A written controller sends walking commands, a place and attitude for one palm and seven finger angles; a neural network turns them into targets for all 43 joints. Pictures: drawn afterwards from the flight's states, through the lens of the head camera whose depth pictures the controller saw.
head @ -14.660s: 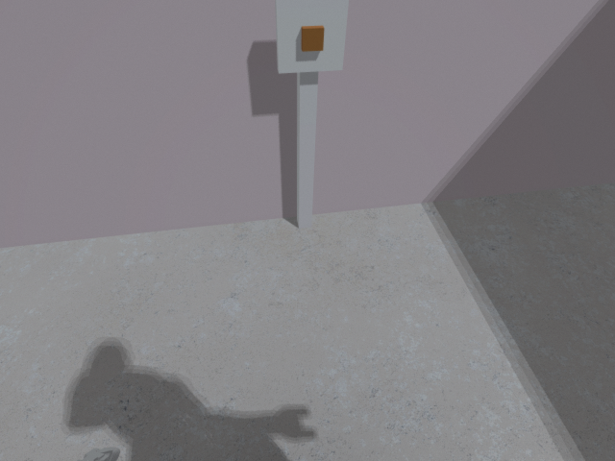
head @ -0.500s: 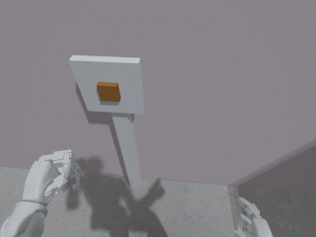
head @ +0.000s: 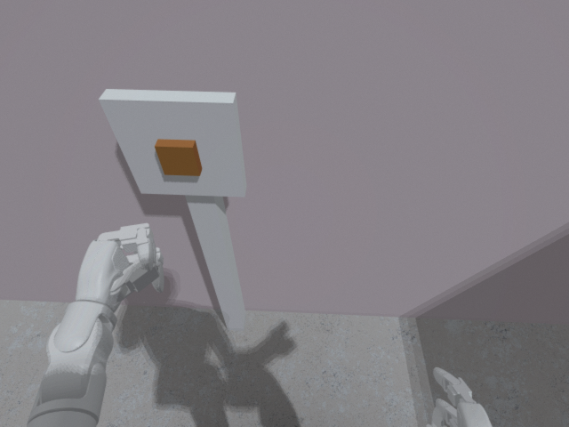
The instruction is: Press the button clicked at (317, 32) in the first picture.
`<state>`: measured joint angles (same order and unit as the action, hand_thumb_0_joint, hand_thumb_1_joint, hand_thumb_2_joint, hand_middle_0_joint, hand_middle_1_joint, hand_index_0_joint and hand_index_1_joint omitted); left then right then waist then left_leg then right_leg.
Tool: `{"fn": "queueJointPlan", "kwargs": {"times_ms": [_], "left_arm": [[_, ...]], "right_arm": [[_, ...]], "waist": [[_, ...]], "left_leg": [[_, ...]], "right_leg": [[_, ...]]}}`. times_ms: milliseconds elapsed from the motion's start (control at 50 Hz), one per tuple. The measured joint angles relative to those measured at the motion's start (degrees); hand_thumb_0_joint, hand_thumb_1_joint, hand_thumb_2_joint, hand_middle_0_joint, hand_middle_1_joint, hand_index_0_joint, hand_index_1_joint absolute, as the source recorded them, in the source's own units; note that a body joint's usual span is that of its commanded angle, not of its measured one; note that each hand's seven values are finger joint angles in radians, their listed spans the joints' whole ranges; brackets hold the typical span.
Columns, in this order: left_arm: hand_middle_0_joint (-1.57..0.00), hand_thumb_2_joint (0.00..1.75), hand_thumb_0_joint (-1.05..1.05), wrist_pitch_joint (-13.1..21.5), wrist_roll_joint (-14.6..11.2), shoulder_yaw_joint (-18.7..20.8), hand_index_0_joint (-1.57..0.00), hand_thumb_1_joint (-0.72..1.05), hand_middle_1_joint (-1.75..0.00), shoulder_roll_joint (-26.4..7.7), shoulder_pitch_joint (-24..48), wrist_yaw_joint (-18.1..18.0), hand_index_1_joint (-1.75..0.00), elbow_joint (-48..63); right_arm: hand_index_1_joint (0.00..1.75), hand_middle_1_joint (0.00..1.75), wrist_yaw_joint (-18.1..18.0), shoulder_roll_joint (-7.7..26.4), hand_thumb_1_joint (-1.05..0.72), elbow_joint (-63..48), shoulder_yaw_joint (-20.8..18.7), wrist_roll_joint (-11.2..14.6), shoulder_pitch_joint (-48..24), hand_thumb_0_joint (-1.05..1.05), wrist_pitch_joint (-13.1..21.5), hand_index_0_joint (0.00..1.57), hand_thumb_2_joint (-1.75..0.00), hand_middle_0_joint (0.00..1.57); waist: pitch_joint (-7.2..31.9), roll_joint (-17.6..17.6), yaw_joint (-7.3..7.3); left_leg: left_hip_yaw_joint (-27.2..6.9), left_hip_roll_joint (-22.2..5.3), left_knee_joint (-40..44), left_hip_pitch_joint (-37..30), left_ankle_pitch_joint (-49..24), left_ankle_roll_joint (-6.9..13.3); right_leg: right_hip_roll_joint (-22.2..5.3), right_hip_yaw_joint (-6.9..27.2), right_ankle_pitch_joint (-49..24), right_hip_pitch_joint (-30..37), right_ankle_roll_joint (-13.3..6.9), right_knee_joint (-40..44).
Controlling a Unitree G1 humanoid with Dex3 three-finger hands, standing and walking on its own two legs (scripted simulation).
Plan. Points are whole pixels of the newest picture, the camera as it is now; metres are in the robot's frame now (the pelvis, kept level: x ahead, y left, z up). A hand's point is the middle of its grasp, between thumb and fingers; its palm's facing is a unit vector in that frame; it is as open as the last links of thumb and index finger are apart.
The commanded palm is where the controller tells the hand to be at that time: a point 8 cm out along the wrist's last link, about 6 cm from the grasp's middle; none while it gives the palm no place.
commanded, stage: aim a knuckle at the button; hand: left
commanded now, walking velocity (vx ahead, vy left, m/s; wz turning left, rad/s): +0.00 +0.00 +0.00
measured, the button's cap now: (180, 156) +0.51 +0.20 +0.10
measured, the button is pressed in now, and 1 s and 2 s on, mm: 0 0 0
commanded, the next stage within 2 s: press the button with the knuckle in 1.38 s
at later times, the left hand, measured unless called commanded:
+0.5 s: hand (183, 229) +0.38 +0.17 +0.07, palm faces -0.01 -1.00 -0.02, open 3.1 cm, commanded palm +0.36 +0.23 +0.07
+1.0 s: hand (184, 219) +0.40 +0.18 +0.06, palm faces +0.02 -1.00 -0.02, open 3.1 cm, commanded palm +0.38 +0.23 +0.07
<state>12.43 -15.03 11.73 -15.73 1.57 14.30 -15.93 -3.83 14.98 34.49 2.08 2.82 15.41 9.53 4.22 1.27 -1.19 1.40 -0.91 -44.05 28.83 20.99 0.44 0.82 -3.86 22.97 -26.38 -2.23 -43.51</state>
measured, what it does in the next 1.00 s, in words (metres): stands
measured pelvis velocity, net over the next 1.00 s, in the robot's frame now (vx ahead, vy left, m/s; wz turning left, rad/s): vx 0.00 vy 0.00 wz -0.03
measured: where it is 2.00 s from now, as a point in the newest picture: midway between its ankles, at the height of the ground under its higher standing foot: outside the picture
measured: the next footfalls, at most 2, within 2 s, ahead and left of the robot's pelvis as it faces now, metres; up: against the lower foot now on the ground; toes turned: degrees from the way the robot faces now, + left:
none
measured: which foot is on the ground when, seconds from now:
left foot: down 0.00-1.00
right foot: down 0.00-1.00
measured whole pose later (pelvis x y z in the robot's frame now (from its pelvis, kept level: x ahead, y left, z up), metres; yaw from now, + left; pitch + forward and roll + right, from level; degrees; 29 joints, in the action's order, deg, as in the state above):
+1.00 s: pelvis +0.00 +0.00 -0.01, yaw -2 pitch +11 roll -1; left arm 20.8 -10.2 14.9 -17.1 25.4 9.7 -43.9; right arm -1.5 14.5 36.0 1.0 2.1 19.8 -0.3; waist 5.6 0.8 -4.3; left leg 2.6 -1.9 -48.3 36.6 22.5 0.8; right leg 1.6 -2.6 23.5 -34.5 -2.0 -47.3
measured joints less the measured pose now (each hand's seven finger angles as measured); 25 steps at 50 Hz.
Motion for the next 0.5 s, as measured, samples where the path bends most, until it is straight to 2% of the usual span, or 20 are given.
{"fn": "queueJointPlan", "kwargs": {"times_ms": [500], "left_arm": [[-1.3,0.9,0.02,4.52,4.0,-0.41,-1.3,0.9,-1.5,0.47,17.76,-4.33,-1.5,-18.57]], "right_arm": [[0.3,0.3,1.68,-0.44,-0.91,1.67,-0.61,-0.67,1.41,0.01,-6.04,0.21,-0.9,0.2]], "waist": [[0.64,-0.51,-1.64]], "left_leg": [[0.61,-0.2,-2.53,4.71,1.19,0.31]], "right_leg": [[0.1,0.64,0.83,-4.88,0.24,-2.38]]}}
